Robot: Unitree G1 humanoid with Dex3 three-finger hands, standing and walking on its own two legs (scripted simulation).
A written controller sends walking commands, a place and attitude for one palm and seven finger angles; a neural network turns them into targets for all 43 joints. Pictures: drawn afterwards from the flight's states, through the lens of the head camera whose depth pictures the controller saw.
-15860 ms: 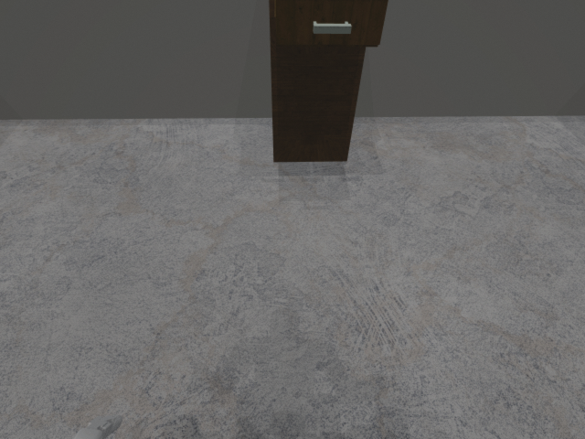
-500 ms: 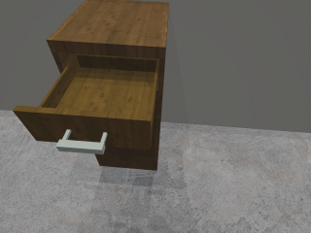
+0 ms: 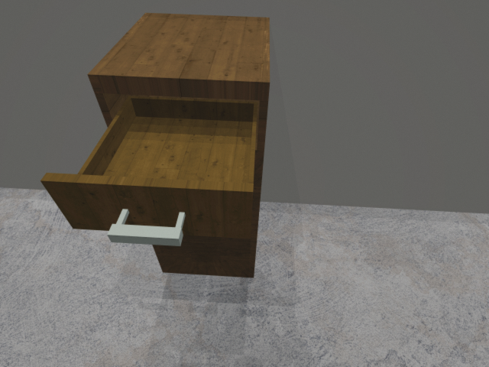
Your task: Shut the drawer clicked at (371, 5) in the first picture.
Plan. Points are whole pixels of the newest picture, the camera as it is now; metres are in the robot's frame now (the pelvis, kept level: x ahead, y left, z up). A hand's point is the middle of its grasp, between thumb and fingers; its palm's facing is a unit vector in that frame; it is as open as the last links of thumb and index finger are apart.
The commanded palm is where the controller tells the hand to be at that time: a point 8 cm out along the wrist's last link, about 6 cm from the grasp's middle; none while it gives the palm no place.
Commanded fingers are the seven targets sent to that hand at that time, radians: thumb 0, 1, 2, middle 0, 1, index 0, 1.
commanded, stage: look again from close up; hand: left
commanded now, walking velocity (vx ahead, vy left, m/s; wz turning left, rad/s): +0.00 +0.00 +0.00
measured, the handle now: (149, 225) +0.34 +0.19 +0.04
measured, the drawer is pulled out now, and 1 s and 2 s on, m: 0.29 0.29 0.29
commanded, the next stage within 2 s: shuffle to correct the standing spot in 0.08 s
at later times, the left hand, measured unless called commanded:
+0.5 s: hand out of the picture -0.03 +0.15 -0.18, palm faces +0.03 -0.99 -0.15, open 7.4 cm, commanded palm none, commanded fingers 0.00 0.90 0.90 -0.20 -0.30 -0.20 -0.30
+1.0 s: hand out of the picture +0.03 +0.18 -0.18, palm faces +0.00 -0.98 -0.22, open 7.4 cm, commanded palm none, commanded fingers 0.00 0.90 0.90 -0.20 -0.30 -0.20 -0.30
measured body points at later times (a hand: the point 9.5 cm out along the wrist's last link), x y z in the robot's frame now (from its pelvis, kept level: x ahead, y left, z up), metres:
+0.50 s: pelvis +0.02 +0.00 +0.00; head +0.02 +0.00 +0.45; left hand -0.03 +0.20 -0.16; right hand -0.01 -0.22 -0.16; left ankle +0.00 +0.08 -0.74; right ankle +0.02 -0.13 -0.74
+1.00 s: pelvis +0.00 +0.00 -0.01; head +0.01 +0.01 +0.44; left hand +0.03 +0.24 -0.16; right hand +0.05 -0.24 -0.15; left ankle +0.00 +0.08 -0.74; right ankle +0.02 -0.13 -0.74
